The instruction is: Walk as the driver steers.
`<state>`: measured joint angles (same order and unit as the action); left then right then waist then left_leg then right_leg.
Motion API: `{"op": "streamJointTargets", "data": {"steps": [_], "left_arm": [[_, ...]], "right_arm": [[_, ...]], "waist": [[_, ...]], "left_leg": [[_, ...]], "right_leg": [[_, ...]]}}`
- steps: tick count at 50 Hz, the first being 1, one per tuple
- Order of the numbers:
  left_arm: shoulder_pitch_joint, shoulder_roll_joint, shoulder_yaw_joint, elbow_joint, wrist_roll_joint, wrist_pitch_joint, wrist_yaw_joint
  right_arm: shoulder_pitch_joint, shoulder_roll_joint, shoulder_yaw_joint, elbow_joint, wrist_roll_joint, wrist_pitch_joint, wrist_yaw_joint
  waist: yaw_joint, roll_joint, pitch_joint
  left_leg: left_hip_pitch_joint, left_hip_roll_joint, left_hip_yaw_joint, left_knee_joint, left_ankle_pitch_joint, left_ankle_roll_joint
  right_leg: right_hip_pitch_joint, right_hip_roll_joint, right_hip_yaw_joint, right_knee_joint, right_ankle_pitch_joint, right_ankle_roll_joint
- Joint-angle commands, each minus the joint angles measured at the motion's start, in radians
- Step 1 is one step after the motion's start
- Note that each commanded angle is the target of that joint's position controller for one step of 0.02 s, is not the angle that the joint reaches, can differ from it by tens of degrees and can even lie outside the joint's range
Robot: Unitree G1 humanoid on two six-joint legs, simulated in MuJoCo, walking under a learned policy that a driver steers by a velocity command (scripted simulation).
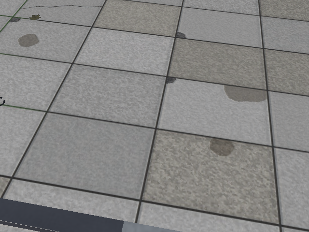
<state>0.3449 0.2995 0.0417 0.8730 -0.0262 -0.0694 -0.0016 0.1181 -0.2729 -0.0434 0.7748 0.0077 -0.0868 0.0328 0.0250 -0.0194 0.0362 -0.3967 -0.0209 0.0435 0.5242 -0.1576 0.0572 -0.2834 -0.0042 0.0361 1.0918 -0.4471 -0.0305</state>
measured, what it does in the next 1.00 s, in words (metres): walks ahead, turning right: right foot, then left foot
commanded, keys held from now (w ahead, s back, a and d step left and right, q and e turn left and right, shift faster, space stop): w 0.14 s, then w+e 0.86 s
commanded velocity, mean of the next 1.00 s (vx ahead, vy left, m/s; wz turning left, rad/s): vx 0.50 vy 0.00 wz -0.38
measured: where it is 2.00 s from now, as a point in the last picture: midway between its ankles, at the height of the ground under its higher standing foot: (233, 134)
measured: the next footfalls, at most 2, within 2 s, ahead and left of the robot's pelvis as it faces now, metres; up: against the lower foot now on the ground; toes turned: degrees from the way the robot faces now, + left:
right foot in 0.44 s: +0.41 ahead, -0.15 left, +0.00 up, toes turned -8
left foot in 0.92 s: +0.72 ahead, -0.02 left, +0.00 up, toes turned -27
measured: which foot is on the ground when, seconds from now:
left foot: down 0.00-0.46, up 0.48-0.90, down 0.92-1.00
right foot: up 0.00-0.42, down 0.44-0.94, up 0.96-1.00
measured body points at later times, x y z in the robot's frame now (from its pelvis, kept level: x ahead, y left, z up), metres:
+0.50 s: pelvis +0.28 -0.06 -0.01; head +0.32 -0.07 +0.44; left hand +0.50 +0.18 -0.10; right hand +0.28 -0.34 -0.14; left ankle +0.11 +0.10 -0.67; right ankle +0.37 -0.15 -0.73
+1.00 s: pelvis +0.57 -0.08 +0.00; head +0.59 -0.08 +0.45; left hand +0.73 +0.17 -0.12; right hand +0.65 -0.40 -0.08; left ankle +0.69 -0.01 -0.73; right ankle +0.39 -0.14 -0.67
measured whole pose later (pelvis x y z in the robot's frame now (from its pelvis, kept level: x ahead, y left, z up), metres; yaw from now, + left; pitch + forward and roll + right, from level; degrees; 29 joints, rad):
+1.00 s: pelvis +0.57 -0.08 +0.00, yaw -25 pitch +2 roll +1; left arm 0.37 0.30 0.07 0.75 -0.03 -0.03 0.02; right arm 0.08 -0.27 -0.05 0.73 0.00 -0.12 0.02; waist 0.05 -0.03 0.01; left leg -0.41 -0.03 0.00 0.53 -0.15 0.01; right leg -0.27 0.08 0.17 1.01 -0.49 -0.04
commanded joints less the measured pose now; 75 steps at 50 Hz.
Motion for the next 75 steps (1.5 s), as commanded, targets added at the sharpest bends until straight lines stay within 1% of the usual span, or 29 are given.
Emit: {"op": "streamJointTargets", "data": {"steps": [1,5,11,16,19,21,22,23,24,25,26,28,32,37,42,45,46,47,48,49,50,53,67,69,71,72,73,74,75], "left_arm": [[-0.076,0.125,0.033,-0.104,0.007,-0.033,0.001],[-0.055,0.065,0.023,-0.102,0.019,0.003,0.006],[-0.238,0.029,0.008,-0.147,0.012,-0.006,-0.011],[-0.350,0.037,0.007,-0.206,0.002,-0.006,-0.036],[-0.334,0.059,0.017,-0.226,0.008,-0.004,-0.054],[-0.160,0.113,0.051,-0.194,0.012,0.002,-0.054],[0.002,0.175,0.084,-0.154,0.008,0.007,-0.042],[0.093,0.297,0.116,-0.149,0.008,0.011,-0.030],[0.099,0.240,0.095,-0.160,-0.001,0.008,-0.032],[0.070,0.182,0.075,-0.163,0.010,0.004,-0.030],[0.014,0.158,0.069,-0.175,0.014,0.001,-0.027],[-0.090,0.109,0.052,-0.204,0.024,0.000,-0.024],[-0.097,0.135,0.061,-0.217,0.019,-0.004,-0.006],[-0.023,0.158,0.071,-0.193,0.007,0.007,0.017],[0.031,0.146,0.072,-0.167,0.000,0.023,0.025],[0.004,0.129,0.069,-0.176,0.006,0.034,0.026],[0.000,0.082,0.052,-0.188,0.012,0.032,0.022],[0.075,0.023,0.033,-0.209,0.008,0.026,0.019],[0.142,0.033,0.024,-0.229,-0.007,0.019,0.021],[0.095,0.129,0.046,-0.211,-0.014,0.021,0.022],[0.006,0.154,0.054,-0.223,-0.007,0.027,0.021],[-0.047,0.108,0.057,-0.244,0.001,0.038,0.010],[-0.331,0.022,0.026,-0.365,0.002,0.035,-0.049],[-0.309,0.041,0.036,-0.372,0.011,0.033,-0.048],[-0.083,0.118,0.079,-0.309,0.017,0.034,-0.037],[0.083,0.183,0.103,-0.266,0.022,0.040,-0.020],[0.108,0.289,0.112,-0.259,0.031,0.035,-0.008],[0.132,0.204,0.091,-0.275,0.033,0.025,-0.011],[0.077,0.167,0.074,-0.258,0.036,0.016,-0.015]], "right_arm": [[0.103,-0.101,-0.026,-0.013,-0.011,-0.006,-0.005],[0.095,-0.126,-0.033,0.011,-0.009,-0.023,-0.007],[0.153,-0.164,-0.040,0.056,-0.009,-0.017,-0.029],[0.219,-0.176,-0.047,0.108,-0.001,0.003,-0.034],[0.197,-0.194,-0.056,0.108,0.004,0.025,-0.043],[0.163,-0.210,-0.061,0.094,0.003,0.044,-0.055],[0.173,-0.190,-0.051,0.076,-0.006,0.047,-0.065],[0.261,-0.087,-0.013,0.027,-0.029,0.024,-0.053],[0.234,-0.085,-0.004,0.032,-0.027,-0.015,-0.037],[0.146,-0.157,-0.024,0.007,0.014,-0.043,-0.019],[0.089,-0.156,-0.020,-0.012,0.026,-0.058,-0.017],[0.074,-0.158,-0.032,-0.010,-0.007,-0.053,-0.029],[0.074,-0.116,-0.029,-0.026,-0.026,-0.015,-0.037],[-0.112,-0.074,-0.013,-0.085,-0.016,-0.020,-0.030],[-0.169,-0.120,-0.027,-0.119,-0.001,-0.038,-0.012],[-0.046,-0.157,-0.048,-0.089,-0.001,-0.053,-0.014],[0.067,-0.191,-0.063,-0.073,-0.016,-0.058,-0.021],[0.201,-0.270,-0.083,-0.061,-0.034,-0.055,-0.029],[0.258,-0.268,-0.087,-0.028,-0.013,-0.038,-0.021],[0.210,-0.179,-0.064,-0.049,0.000,-0.033,-0.020],[0.165,-0.141,-0.053,-0.059,-0.004,-0.024,-0.024],[0.082,-0.097,-0.036,-0.047,-0.021,-0.019,-0.029],[0.188,-0.205,-0.069,0.046,0.016,0.007,-0.034],[0.206,-0.227,-0.072,0.067,0.028,0.017,-0.030],[0.187,-0.231,-0.064,0.080,0.035,0.029,-0.033],[0.193,-0.182,-0.040,0.071,0.017,0.023,-0.032],[0.310,-0.044,0.008,0.039,-0.004,0.006,-0.017],[0.241,-0.144,-0.016,0.063,0.028,-0.015,-0.012],[0.143,-0.190,-0.034,0.019,0.060,-0.021,-0.009]], "waist": [[-0.056,0.090,-0.068],[-0.008,0.093,-0.035],[-0.071,0.072,0.010],[-0.108,0.059,0.043],[-0.076,0.079,0.019],[0.026,0.087,-0.095],[0.092,0.040,-0.189],[0.062,-0.182,-0.317],[0.066,-0.192,-0.412],[0.087,-0.139,-0.303],[0.067,-0.064,-0.201],[-0.006,-0.003,-0.092],[-0.041,-0.035,-0.062],[0.027,-0.055,-0.028],[0.036,-0.073,-0.027],[-0.037,-0.104,-0.066],[-0.091,-0.071,-0.166],[-0.102,0.114,-0.319],[-0.080,0.366,-0.379],[-0.097,0.228,-0.249],[-0.105,0.145,-0.145],[-0.051,0.135,-0.025],[-0.113,0.071,0.048],[-0.070,0.089,0.027],[0.079,0.086,-0.101],[0.151,0.036,-0.215],[0.059,-0.227,-0.364],[0.129,-0.124,-0.460],[0.120,-0.105,-0.284]], "left_leg": [[0.352,0.272,-0.374,-0.303,0.002,0.175],[0.218,0.241,-0.243,-0.391,0.163,0.197],[0.251,0.198,-0.066,-0.428,0.192,0.143],[0.440,0.271,-0.017,-0.388,0.214,0.119],[0.525,0.293,0.018,-0.272,0.473,0.086],[0.501,0.258,0.077,-0.009,0.781,0.047],[0.347,0.214,0.103,0.233,0.692,0.010],[-0.092,0.064,0.109,0.634,0.190,-0.060],[-0.298,-0.046,-0.081,0.802,-0.405,-0.069],[-0.395,0.023,-0.153,0.847,-0.356,-0.042],[-0.397,0.068,-0.136,0.792,-0.270,-0.026],[-0.283,0.130,-0.129,0.621,-0.170,-0.038],[-0.210,0.120,-0.105,0.455,-0.068,-0.103],[-0.131,0.054,-0.096,0.088,0.235,-0.129],[-0.086,0.031,-0.141,-0.042,0.201,-0.101],[0.085,0.025,-0.115,-0.100,0.106,-0.047],[0.291,0.099,-0.167,-0.088,0.090,0.000],[0.649,0.313,-0.452,-0.088,-0.008,0.110],[0.778,0.451,-0.816,-0.189,-0.250,0.203],[0.677,0.424,-0.759,-0.224,-0.382,0.169],[0.556,0.384,-0.605,-0.233,-0.321,0.130],[0.310,0.286,-0.341,-0.309,-0.065,0.103],[0.426,0.299,0.064,-0.343,0.310,0.087],[0.461,0.317,0.065,-0.265,0.568,0.087],[0.401,0.277,0.110,0.018,0.775,0.054],[0.179,0.233,0.109,0.279,0.531,0.019],[-0.208,0.046,0.063,0.675,-0.327,-0.048],[-0.266,0.022,-0.148,0.812,-0.450,-0.042],[-0.349,0.065,-0.148,0.831,-0.385,-0.035]], "right_leg": [[-0.394,-0.122,0.041,0.067,0.117,-0.005],[-0.329,-0.145,0.023,-0.044,0.214,0.038],[-0.327,-0.114,-0.019,-0.406,0.540,0.043],[-0.389,-0.085,-0.007,-0.515,0.509,-0.002],[-0.346,-0.046,-0.054,-0.529,0.370,-0.046],[-0.099,0.031,-0.120,-0.553,0.333,-0.089],[0.166,0.019,-0.050,-0.562,0.363,-0.129],[0.573,-0.233,0.426,-0.589,0.256,-0.303],[0.695,-0.336,0.787,-0.768,0.154,-0.379],[0.625,-0.309,0.666,-0.792,0.134,-0.322],[0.487,-0.268,0.531,-0.797,0.193,-0.287],[0.233,-0.198,0.368,-0.838,0.377,-0.249],[0.070,-0.147,0.270,-0.892,0.510,-0.263],[0.014,-0.081,0.211,-0.878,0.400,-0.192],[0.127,-0.130,0.334,-0.774,0.337,-0.168],[0.148,-0.113,0.376,-0.646,0.405,-0.134],[0.089,-0.058,0.328,-0.474,0.402,-0.102],[-0.174,0.062,0.200,-0.154,0.187,-0.033],[-0.419,0.087,0.136,0.084,-0.163,-0.003],[-0.501,0.018,0.159,0.180,-0.101,0.006],[-0.508,-0.016,0.122,0.196,-0.019,0.011],[-0.413,-0.096,0.092,0.096,0.111,0.018],[-0.361,-0.074,-0.051,-0.446,0.404,-0.013],[-0.264,-0.021,-0.078,-0.488,0.291,-0.054],[0.079,0.044,-0.118,-0.588,0.336,-0.106],[0.402,-0.059,0.008,-0.549,0.393,-0.147],[0.716,-0.380,0.526,-0.619,0.273,-0.316],[0.688,-0.421,0.681,-0.732,0.232,-0.331],[0.572,-0.382,0.491,-0.747,0.305,-0.276]]}}
Keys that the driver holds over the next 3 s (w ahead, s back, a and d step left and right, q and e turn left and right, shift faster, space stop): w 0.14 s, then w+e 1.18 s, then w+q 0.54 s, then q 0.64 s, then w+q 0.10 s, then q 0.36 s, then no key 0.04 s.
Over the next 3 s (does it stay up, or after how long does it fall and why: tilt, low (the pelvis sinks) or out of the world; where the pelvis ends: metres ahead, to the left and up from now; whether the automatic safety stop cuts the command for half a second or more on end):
stays up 1.19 -0.41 0.01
